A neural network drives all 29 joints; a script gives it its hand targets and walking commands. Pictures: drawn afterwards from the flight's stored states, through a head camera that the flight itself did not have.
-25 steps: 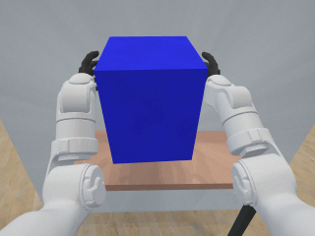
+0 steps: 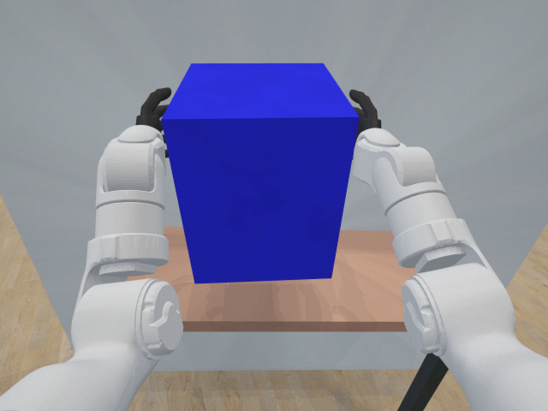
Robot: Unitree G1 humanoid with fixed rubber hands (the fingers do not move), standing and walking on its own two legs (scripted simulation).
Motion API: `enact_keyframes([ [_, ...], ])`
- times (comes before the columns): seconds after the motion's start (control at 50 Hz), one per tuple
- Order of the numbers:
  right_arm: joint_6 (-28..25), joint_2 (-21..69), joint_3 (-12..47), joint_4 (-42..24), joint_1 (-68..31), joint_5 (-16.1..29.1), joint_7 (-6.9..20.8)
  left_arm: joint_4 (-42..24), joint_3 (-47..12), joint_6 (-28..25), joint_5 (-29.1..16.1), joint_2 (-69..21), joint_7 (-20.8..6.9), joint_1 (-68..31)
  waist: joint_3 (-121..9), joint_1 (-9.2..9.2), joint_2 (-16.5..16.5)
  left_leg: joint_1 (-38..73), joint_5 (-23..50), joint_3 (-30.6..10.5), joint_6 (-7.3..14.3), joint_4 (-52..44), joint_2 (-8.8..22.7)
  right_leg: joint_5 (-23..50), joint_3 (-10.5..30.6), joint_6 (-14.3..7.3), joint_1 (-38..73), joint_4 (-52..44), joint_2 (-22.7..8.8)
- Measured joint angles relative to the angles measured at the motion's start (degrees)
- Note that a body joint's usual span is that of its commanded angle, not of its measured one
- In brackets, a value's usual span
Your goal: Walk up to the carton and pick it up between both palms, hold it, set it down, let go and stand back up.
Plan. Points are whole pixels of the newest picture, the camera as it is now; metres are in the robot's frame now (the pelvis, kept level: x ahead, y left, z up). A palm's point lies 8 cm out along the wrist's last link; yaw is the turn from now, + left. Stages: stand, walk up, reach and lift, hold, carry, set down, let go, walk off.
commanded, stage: hold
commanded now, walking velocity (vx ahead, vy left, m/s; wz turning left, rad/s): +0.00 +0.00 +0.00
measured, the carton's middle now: (261, 170) +0.38 +0.00 +0.24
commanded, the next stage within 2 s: none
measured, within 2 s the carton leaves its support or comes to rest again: neither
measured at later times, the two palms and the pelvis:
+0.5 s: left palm (155, 141) +0.37 +0.15 +0.29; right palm (370, 145) +0.36 -0.14 +0.30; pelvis +0.00 +0.00 +0.00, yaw +0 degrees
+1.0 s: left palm (155, 140) +0.37 +0.15 +0.29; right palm (369, 143) +0.36 -0.14 +0.30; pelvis +0.00 +0.00 +0.00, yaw +0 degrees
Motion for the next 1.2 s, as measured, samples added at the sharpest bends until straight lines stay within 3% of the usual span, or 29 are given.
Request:
enact_keyframes([
  [0.34, -0.95, -0.63, -0.11, 0.24, 0.27, 0.31, 0.79, -0.36, -1.67, -0.59, -0.27, -0.21, 0.84, 0.52, -0.02, -0.90, 0.40, -0.52, 0.03, -0.11, 0.03, 0.16, -0.07, 0.35, -0.07, 0.10, -0.16, -0.52, -0.04],
  [0.52, -0.70, -0.77, 1.33, -0.69, 0.91, 0.54, 0.53, -1.20, -0.55, -0.29, -0.31, -0.68, 0.88, 0.91, -0.25, 0.17, 0.56, -0.11, 0.04, 0.29, -0.03, -0.06, 0.19, 0.24, 0.35, -0.04, -0.14, -0.23, 0.19],
  [0.7, -0.34, 0.55, -1.49, 1.39, -0.76, -1.86, 0.48, 2.88, -0.07, -1.16, -0.05, 0.80, -0.14, -1.51, -0.02, -0.02, -0.12, -0.56, 0.45, -0.38, -0.02, -0.28, -0.09, 0.27, -0.32, -0.09, -0.45, -0.20, -0.04],
  [0.8, -0.75, 0.08, -0.82, -0.44, -0.23, -0.45, 0.06, 0.66, -1.83, -1.11, -1.30, 1.21, 0.33, -0.54, -0.20, -0.89, -0.06, -1.47, 0.24, -0.74, -0.14, 0.38, -0.11, 0.43, -0.65, -0.05, -0.78, -0.51, -0.02],
  [1.0, -0.91, -0.72, 0.69, -0.24, 0.46, 1.04, 0.43, -1.42, -1.22, -0.17, -0.18, -0.43, 0.80, 0.88, 0.01, -0.83, 0.05, -0.29, -0.21, 0.06, 0.04, 0.28, -0.02, 0.21, 0.15, 0.15, 0.03, -0.46, 0.01],
  [1.2, -1.26, -0.81, 1.43, -1.60, 0.92, 1.27, 0.23, -3.08, -1.62, 0.07, -1.17, -0.22, 1.43, 1.26, -0.24, 0.24, -0.13, -0.39, -0.23, 0.33, 0.03, 0.27, 0.18, 0.13, 0.44, 0.07, -0.34, -0.15, 0.19],
])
